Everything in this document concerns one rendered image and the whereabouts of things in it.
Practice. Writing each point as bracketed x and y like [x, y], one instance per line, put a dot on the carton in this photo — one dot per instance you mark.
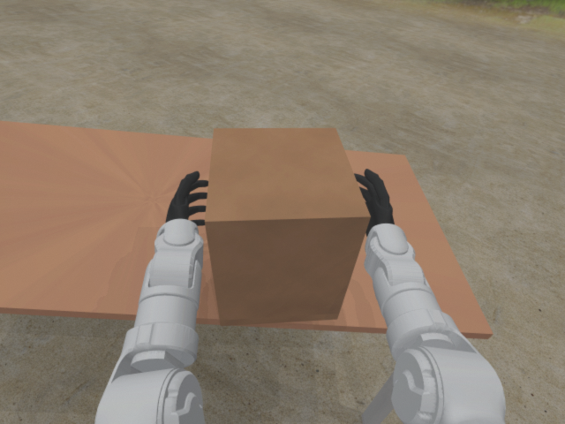
[285, 220]

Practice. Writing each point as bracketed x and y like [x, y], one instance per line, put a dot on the right robot upper arm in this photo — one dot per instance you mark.
[441, 386]

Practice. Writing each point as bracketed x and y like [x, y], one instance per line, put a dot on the robot right hand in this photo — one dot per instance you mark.
[377, 199]

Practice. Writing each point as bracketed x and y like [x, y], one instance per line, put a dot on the table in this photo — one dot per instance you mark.
[80, 209]

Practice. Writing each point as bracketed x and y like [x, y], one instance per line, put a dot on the robot left hand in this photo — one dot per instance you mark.
[179, 206]

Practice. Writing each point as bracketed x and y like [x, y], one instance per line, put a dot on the robot right forearm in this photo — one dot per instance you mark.
[406, 300]

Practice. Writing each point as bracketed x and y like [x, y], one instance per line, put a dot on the robot left forearm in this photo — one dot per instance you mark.
[164, 333]

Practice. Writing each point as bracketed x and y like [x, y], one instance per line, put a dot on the left robot upper arm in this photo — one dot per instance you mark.
[168, 396]

